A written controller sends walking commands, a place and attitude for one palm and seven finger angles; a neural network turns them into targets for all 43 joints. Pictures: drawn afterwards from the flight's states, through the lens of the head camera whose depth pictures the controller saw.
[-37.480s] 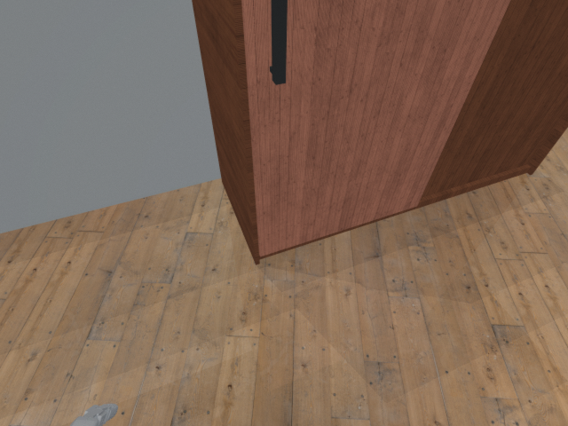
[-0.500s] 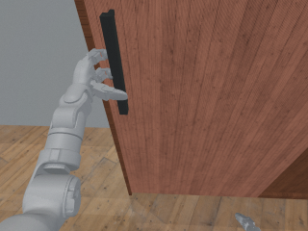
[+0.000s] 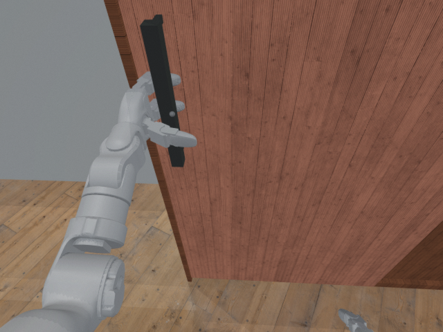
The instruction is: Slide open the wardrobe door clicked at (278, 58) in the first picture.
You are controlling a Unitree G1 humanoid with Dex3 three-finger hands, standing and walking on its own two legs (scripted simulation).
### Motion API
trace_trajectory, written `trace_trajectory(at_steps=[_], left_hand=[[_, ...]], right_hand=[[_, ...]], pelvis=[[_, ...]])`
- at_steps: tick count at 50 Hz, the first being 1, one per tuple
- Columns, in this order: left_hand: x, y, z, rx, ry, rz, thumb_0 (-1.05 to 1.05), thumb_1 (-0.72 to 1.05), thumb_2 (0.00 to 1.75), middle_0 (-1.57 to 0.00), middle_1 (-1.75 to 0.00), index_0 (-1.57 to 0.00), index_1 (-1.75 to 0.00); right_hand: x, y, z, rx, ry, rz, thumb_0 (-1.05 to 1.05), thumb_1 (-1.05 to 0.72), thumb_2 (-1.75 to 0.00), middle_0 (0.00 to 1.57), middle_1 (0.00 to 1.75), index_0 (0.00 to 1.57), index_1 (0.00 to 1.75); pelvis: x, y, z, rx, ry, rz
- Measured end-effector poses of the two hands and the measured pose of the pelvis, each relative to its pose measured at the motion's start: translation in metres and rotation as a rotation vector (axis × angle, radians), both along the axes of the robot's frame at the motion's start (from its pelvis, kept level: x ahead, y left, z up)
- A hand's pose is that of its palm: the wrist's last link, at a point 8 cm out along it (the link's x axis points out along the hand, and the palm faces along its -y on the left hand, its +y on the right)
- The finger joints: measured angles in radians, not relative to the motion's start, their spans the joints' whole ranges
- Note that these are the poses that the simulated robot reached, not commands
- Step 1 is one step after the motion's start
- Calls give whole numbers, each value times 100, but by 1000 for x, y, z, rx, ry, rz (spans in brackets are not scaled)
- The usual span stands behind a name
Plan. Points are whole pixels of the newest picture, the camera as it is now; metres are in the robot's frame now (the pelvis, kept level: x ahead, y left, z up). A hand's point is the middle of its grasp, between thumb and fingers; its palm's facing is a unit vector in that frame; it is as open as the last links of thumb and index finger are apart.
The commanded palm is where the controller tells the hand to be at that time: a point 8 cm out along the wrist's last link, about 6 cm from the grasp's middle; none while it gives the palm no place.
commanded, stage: slide the fingers in behind the handle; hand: left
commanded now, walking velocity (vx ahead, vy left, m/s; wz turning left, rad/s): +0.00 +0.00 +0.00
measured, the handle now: (169, 101) +0.47 +0.12 +0.20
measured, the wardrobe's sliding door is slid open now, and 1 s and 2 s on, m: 0.00 0.00 0.00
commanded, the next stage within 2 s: grip the handle and tug to test in 0.60 s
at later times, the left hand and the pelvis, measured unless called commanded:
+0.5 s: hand (176, 113) +0.42 +0.10 +0.21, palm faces -0.03 -1.00 +0.00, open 14.0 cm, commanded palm +0.40 +0.15 +0.21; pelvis +0.00 +0.00 +0.00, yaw +0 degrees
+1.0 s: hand (175, 112) +0.43 +0.10 +0.21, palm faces -0.03 -1.00 +0.02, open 11.8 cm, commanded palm +0.40 +0.16 +0.21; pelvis +0.00 +0.00 +0.00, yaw +0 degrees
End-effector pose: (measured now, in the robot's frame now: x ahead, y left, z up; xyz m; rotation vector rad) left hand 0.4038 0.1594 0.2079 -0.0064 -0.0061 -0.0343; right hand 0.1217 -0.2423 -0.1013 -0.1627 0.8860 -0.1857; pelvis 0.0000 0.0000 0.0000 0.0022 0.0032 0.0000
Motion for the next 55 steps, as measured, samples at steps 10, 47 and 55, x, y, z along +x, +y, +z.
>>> trace_trajectory(at_steps=[10,47,55], left_hand=[[1,-7,2,-8,6,10,-2,-50,30,-31,-121,-30,-121],[2,-7,0,-10,12,10,-1,-29,39,-32,-123,-32,-123],[5,-4,-1,-5,5,8,-1,4,54,-36,-128,-36,-128]], right_hand=[[9,2,3,8,-19,13,1,-91,-90,20,30,20,30],[-4,1,0,-1,13,-4,1,-91,-90,20,30,20,30],[-10,0,-1,-2,27,-14,1,-91,-90,20,30,20,30]], pelvis=[[1,-3,0,2,-3,-4],[-2,-1,1,1,-3,-4],[-1,0,1,-1,0,-7]])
